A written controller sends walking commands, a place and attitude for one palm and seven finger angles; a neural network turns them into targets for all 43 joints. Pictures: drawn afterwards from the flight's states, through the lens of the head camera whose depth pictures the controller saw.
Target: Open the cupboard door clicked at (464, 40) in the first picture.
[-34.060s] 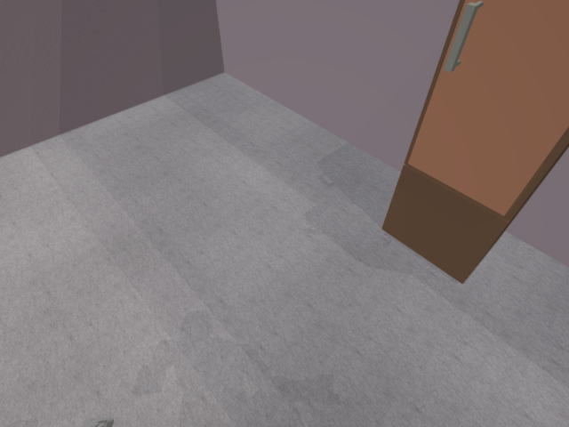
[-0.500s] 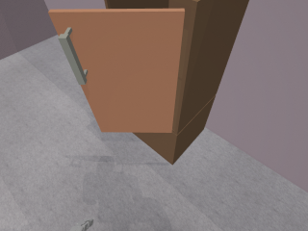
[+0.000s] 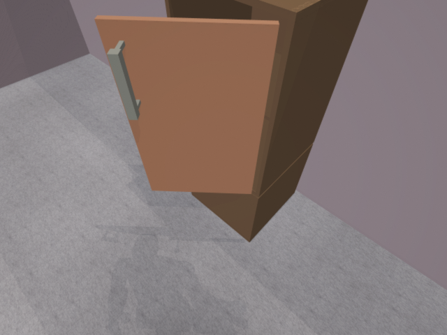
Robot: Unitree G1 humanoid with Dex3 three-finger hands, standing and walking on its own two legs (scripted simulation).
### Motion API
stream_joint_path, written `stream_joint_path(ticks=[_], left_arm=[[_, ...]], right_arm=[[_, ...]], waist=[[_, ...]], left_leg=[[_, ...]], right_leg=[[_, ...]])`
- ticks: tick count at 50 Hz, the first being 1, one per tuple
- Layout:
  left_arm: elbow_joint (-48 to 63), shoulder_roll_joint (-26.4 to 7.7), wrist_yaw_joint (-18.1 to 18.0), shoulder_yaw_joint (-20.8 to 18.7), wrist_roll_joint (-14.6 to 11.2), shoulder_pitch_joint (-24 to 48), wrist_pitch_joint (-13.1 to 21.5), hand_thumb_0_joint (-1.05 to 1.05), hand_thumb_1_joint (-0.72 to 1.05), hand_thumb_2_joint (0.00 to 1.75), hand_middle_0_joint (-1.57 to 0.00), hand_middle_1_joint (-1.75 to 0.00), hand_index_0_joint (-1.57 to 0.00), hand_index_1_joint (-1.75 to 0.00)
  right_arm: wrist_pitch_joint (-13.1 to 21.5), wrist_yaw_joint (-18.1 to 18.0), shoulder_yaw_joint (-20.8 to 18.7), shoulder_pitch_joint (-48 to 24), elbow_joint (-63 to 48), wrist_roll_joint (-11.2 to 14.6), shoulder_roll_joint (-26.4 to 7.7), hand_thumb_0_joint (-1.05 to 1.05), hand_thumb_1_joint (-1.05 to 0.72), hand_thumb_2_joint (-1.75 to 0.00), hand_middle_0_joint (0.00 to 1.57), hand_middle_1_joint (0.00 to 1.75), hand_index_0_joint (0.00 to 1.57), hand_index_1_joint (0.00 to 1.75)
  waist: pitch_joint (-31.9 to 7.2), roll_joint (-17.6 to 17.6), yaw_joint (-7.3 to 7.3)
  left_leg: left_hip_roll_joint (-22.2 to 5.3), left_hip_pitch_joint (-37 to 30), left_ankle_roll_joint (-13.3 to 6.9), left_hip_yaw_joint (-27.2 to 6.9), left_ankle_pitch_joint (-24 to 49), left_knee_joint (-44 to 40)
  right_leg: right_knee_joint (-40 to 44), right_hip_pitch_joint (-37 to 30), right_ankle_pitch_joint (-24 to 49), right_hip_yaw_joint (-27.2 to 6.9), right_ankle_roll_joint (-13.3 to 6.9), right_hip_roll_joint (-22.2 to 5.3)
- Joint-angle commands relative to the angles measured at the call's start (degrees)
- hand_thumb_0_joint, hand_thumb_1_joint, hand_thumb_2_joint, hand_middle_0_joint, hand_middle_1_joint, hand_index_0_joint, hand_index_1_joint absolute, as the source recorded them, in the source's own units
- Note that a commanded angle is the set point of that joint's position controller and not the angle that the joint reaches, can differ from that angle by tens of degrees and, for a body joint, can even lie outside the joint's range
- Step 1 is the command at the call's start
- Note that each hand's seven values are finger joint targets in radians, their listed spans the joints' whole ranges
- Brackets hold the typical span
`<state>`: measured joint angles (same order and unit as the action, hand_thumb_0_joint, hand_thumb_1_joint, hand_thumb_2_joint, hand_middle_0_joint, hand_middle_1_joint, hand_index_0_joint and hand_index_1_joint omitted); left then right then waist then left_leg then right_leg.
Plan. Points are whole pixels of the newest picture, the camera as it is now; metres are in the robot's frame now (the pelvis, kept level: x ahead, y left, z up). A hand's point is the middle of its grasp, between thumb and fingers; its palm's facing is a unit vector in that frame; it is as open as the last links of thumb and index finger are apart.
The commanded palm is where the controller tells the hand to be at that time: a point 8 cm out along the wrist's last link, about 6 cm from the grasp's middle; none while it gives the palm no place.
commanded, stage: come to a stop and stand still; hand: left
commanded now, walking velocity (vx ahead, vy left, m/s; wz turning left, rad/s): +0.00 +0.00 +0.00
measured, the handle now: (127, 82) +0.59 +0.25 +0.13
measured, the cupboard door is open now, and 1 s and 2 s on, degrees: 41 41 41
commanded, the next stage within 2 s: look again from close up in 1.14 s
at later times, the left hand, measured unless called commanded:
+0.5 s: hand out of the picture -0.01 +0.12 -0.17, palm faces +0.05 -0.98 -0.16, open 7.3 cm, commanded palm none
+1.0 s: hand out of the picture +0.02 +0.15 -0.18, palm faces +0.06 -0.98 -0.18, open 7.3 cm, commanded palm none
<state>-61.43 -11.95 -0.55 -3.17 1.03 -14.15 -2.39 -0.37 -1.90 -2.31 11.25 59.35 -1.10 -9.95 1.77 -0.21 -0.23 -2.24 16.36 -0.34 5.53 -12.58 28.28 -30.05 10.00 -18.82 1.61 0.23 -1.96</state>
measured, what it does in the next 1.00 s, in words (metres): stands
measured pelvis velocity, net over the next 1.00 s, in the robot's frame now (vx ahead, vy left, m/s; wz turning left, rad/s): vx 0.03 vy -0.02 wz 0.02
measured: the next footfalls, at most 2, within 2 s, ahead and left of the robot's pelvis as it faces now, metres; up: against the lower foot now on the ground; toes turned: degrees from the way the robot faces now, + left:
none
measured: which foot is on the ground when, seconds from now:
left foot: down 0.00-1.00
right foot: down 0.00-1.00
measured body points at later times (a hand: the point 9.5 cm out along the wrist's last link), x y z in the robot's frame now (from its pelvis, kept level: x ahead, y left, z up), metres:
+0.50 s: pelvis +0.01 -0.03 +0.00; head +0.03 -0.03 +0.45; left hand -0.01 +0.18 -0.16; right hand -0.03 -0.24 -0.16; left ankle +0.02 +0.12 -0.74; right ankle -0.05 -0.13 -0.74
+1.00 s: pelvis +0.03 -0.02 +0.00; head +0.05 -0.01 +0.45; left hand +0.02 +0.20 -0.16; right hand +0.05 -0.24 -0.16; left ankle +0.02 +0.12 -0.74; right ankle -0.05 -0.13 -0.74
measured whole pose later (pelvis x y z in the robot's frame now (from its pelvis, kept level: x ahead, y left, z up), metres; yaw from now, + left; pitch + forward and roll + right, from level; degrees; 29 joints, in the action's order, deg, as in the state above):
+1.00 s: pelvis +0.03 -0.02 +0.00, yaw +1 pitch -1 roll +1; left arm -65.3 -7.9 -2.3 -0.9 0.6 -16.0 0.9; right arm 0.2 -2.5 -0.8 13.1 65.9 -0.6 -8.6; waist 2.2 -1.1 -0.1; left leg -2.6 10.5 1.5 4.1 -14.0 25.3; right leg -21.9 1.2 -20.1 3.0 -0.2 -1.2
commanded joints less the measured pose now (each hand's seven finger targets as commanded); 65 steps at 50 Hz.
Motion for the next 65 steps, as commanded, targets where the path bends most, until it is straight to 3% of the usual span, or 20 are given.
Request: stream_joint_path(ticks=[1,3,5,8,12,14,22,28,43,60,61,62,63,64,65], left_arm=[[1.90,-7.17,-0.62,0.29,-0.19,-0.69,2.17,0.00,0.90,0.90,-0.20,-0.30,-0.20,-0.30],[0.81,-5.25,-0.97,0.82,-0.30,-0.30,3.12,0.00,0.90,0.90,-0.20,-0.30,-0.20,-0.30],[-0.01,-4.06,-1.19,1.35,-0.63,-0.83,3.46,0.00,0.90,0.90,-0.20,-0.30,-0.20,-0.30],[-0.82,-3.35,-1.30,1.49,-0.79,-1.69,3.37,0.00,0.90,0.90,-0.20,-0.30,-0.20,-0.30],[-1.98,-2.53,-1.45,1.65,-0.92,-2.95,3.20,0.00,0.90,0.90,-0.20,-0.30,-0.20,-0.30],[-2.25,-2.00,-1.43,1.69,-0.97,-3.40,3.21,0.00,0.90,0.90,-0.20,-0.30,-0.20,-0.30],[-2.82,-1.03,-1.71,1.59,-1.00,-5.32,3.44,0.00,0.90,0.90,-0.20,-0.30,-0.20,-0.30],[-3.00,-0.18,-1.87,1.53,-0.93,-6.27,3.49,0.00,0.90,0.90,-0.20,-0.30,-0.20,-0.30],[-2.84,-0.84,-1.98,1.52,-0.64,-6.65,3.59,0.00,0.90,0.90,-0.20,-0.30,-0.20,-0.30],[-2.53,-2.00,-1.93,1.68,-0.65,-5.82,3.48,0.00,0.90,0.90,-0.20,-0.30,-0.20,-0.30],[-2.59,-2.12,-1.92,1.68,-0.62,-5.79,3.49,0.00,0.90,0.90,-0.20,-0.30,-0.20,-0.30],[3.36,-13.65,-2.22,1.66,0.80,-5.58,4.55,0.00,0.90,0.90,-0.20,-0.30,-0.20,-0.30],[4.27,-9.11,-2.53,-0.18,0.65,-4.12,4.79,0.00,0.90,0.90,-0.20,-0.30,-0.20,-0.30],[5.46,-9.69,-2.40,-0.16,0.31,-5.04,5.24,0.00,0.90,0.90,-0.20,-0.30,-0.20,-0.30],[5.44,-7.60,-2.41,-0.07,0.21,-6.84,5.37,0.00,0.90,0.90,-0.20,-0.30,-0.20,-0.30]], right_arm=[[-0.25,0.54,-1.08,3.44,-0.84,0.65,-4.61,0.00,-0.90,-0.90,0.20,0.30,0.20,0.30],[-0.46,0.67,-0.54,3.08,0.44,-0.06,-3.76,0.00,-0.90,-0.90,0.20,0.30,0.20,0.30],[-0.25,0.61,-0.39,4.18,2.14,0.10,-4.31,0.00,-0.90,-0.90,0.20,0.30,0.20,0.30],[-0.09,0.44,-0.19,5.28,4.21,0.17,-4.26,0.00,-0.90,-0.90,0.20,0.30,0.20,0.30],[-0.31,0.23,0.16,6.27,5.64,0.15,-3.52,0.00,-0.90,-0.90,0.20,0.30,0.20,0.30],[-0.32,0.13,0.32,6.71,6.10,0.01,-3.16,0.00,-0.90,-0.90,0.20,0.30,0.20,0.30],[0.07,-0.30,0.44,8.42,6.76,0.23,-2.39,0.00,-0.90,-0.90,0.20,0.30,0.20,0.30],[0.37,-0.57,0.45,8.60,6.73,0.21,-2.15,0.00,-0.90,-0.90,0.20,0.30,0.20,0.30],[0.92,-0.87,0.49,7.01,5.78,0.25,-3.42,0.00,-0.90,-0.90,0.20,0.30,0.20,0.30],[1.01,-0.68,0.57,5.93,5.34,0.28,-4.67,0.00,-0.90,-0.90,0.20,0.30,0.20,0.30],[1.01,-0.64,0.57,5.87,5.29,0.28,-4.65,0.00,-0.90,-0.90,0.20,0.30,0.20,0.30],[1.85,0.53,0.07,2.84,-2.55,0.00,-12.01,0.00,-0.90,-0.90,0.20,0.30,0.20,0.30],[3.19,-0.10,-1.63,4.44,-3.69,-0.57,-11.19,0.00,-0.90,-0.90,0.20,0.30,0.20,0.30],[3.52,-0.64,-1.81,5.40,-3.92,-0.56,-10.83,0.00,-0.90,-0.90,0.20,0.30,0.20,0.30],[3.62,-0.88,-1.67,5.95,-4.57,-0.30,-9.96,0.00,-0.90,-0.90,0.20,0.30,0.20,0.30]], waist=[[-0.13,-4.81,-2.04],[0.52,-10.33,-1.76],[0.58,-8.34,-1.76],[1.73,-2.06,-1.49],[4.40,-1.26,-0.95],[5.16,0.12,-1.00],[2.82,-1.64,-0.55],[2.20,-0.93,-0.43],[0.66,-0.75,-0.33],[1.33,-0.46,-0.10],[1.59,-1.05,-0.08],[6.04,2.30,-0.32],[-2.90,9.12,-1.05],[-10.08,8.84,-0.62],[-12.26,4.25,-0.05]], left_leg=[[-1.29,-3.92,1.31,-2.60,-2.57,-1.75],[-0.88,-5.15,1.19,-2.84,1.33,-1.21],[-2.15,-7.22,1.12,-3.52,5.10,-2.74],[-3.58,-8.27,0.91,-4.13,8.05,-3.94],[-3.82,-7.16,1.09,-4.32,6.29,-4.84],[-3.72,-6.95,1.14,-4.33,6.21,-5.10],[-4.13,-7.56,0.91,-4.32,8.84,-4.96],[-4.13,-8.02,0.57,-4.39,12.01,-4.40],[-4.25,-10.63,0.08,-4.24,19.89,-3.76],[-4.08,-10.96,-0.07,-4.80,19.28,-5.40],[-4.10,-10.84,-0.09,-4.83,18.90,-5.61],[-2.82,-9.19,-0.12,-6.92,18.71,-2.38],[-3.74,-10.12,-0.68,-5.65,26.21,1.43],[-4.54,-12.98,-1.77,-6.65,35.99,4.31],[-5.13,-12.49,-2.26,-6.60,39.20,6.09]], right_leg=[[15.27,4.48,4.90,-9.41,-4.81,-11.36],[14.11,4.22,13.19,-8.06,-4.66,-8.63],[12.79,3.86,16.38,-5.71,-3.59,-7.36],[12.76,3.75,12.47,-4.48,-2.58,-5.64],[14.46,3.73,7.29,-4.24,-2.60,-4.94],[14.83,3.92,6.47,-4.65,-2.77,-4.96],[13.47,0.23,13.19,-3.11,-2.59,-4.42],[12.05,-1.18,18.26,-2.23,-2.41,-4.61],[10.66,-3.47,25.74,-1.12,-1.71,-4.85],[11.68,-3.74,21.79,-1.27,-1.40,-5.01],[11.81,-3.65,21.49,-1.20,-1.35,-4.98],[9.88,1.62,23.97,-2.22,-1.63,-4.67],[2.85,0.20,23.83,-2.86,-2.13,-5.31],[0.23,-1.64,30.58,-2.29,-2.86,-4.46],[0.22,-2.27,34.10,-2.02,-3.08,-4.49]])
